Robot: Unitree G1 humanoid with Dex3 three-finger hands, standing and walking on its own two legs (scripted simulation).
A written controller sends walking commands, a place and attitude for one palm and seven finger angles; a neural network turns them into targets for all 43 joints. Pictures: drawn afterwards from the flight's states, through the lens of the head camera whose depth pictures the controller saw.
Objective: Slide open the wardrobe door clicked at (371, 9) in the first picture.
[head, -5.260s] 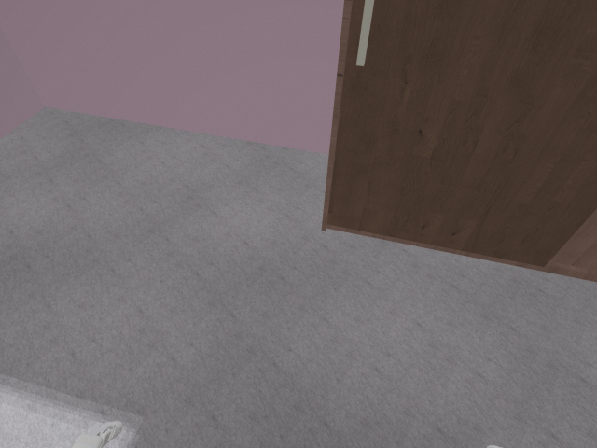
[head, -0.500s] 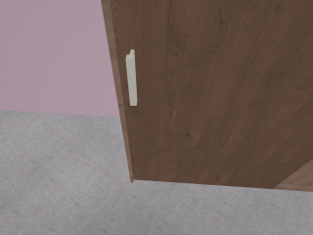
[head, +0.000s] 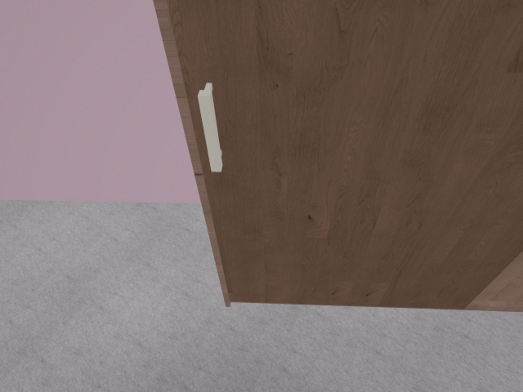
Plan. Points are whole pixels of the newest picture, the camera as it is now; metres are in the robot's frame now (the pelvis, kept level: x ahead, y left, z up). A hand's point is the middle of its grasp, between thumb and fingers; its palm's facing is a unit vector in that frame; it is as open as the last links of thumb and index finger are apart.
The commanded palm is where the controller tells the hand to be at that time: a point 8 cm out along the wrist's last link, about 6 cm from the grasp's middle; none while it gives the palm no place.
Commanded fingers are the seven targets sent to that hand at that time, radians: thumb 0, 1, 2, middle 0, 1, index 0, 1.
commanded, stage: look again from close up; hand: left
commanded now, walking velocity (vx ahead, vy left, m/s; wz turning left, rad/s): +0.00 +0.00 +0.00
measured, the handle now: (212, 129) +0.57 +0.13 +0.11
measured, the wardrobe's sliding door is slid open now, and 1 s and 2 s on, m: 0.00 0.00 0.00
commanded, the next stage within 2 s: shuffle to correct the standing spot in 1.60 s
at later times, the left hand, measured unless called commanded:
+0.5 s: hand out of the picture -0.04 +0.13 -0.18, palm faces +0.06 -0.99 -0.16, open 7.4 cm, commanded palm none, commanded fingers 0.00 0.90 0.90 -0.20 -0.30 -0.20 -0.30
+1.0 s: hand out of the picture -0.04 +0.14 -0.17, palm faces +0.08 -0.98 -0.16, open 7.4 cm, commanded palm none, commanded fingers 0.00 0.90 0.90 -0.20 -0.30 -0.20 -0.30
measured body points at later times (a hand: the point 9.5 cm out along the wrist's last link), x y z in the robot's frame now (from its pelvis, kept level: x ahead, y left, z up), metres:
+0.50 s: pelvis -0.03 -0.03 +0.00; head -0.04 -0.02 +0.45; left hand -0.05 +0.19 -0.16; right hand -0.06 -0.24 -0.16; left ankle +0.00 +0.10 -0.73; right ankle +0.03 -0.14 -0.73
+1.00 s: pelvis -0.02 -0.02 +0.00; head -0.02 -0.02 +0.45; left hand -0.04 +0.19 -0.16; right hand -0.03 -0.22 -0.16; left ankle +0.00 +0.10 -0.73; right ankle +0.03 -0.14 -0.73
